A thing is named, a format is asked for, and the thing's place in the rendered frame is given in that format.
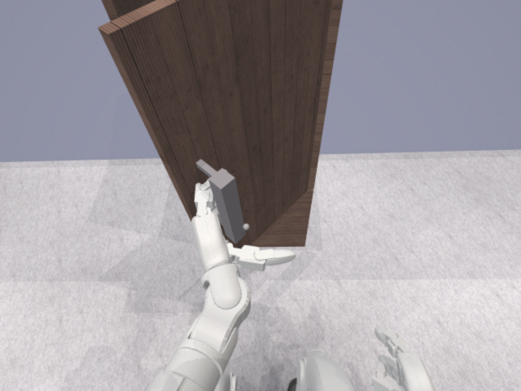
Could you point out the robot right thigh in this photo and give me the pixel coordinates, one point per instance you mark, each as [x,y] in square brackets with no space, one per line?
[318,373]

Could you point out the robot left forearm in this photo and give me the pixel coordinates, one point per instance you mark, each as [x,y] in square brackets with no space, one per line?
[205,350]

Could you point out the handle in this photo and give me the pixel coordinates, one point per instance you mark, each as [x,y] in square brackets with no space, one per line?
[226,196]

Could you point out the left robot hand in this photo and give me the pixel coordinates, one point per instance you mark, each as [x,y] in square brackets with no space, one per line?
[212,247]

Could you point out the robot thigh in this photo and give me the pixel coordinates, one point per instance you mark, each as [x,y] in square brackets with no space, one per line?
[318,373]
[228,382]

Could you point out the right robot hand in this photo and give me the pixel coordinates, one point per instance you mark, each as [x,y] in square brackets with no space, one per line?
[407,373]

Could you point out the cupboard door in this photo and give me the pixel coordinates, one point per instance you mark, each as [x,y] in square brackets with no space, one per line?
[235,83]

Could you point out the robot left thigh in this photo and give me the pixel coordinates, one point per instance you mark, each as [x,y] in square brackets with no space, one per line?
[228,382]

